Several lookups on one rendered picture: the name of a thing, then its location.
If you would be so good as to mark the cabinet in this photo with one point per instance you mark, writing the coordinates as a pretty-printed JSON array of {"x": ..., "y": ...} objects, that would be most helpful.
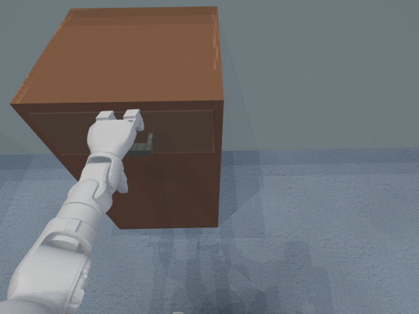
[{"x": 146, "y": 58}]

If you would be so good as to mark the handle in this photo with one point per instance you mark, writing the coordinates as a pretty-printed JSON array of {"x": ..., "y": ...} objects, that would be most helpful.
[{"x": 142, "y": 149}]

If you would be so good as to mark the drawer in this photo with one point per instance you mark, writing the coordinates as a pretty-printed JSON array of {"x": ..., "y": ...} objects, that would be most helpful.
[{"x": 173, "y": 130}]

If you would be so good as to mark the robot left forearm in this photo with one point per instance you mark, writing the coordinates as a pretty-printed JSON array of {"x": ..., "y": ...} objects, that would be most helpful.
[{"x": 75, "y": 226}]

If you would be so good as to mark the left robot upper arm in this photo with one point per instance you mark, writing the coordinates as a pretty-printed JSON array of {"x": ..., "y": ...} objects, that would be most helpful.
[{"x": 53, "y": 282}]

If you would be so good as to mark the left robot hand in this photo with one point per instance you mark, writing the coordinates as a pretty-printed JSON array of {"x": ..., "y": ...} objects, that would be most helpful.
[{"x": 114, "y": 136}]

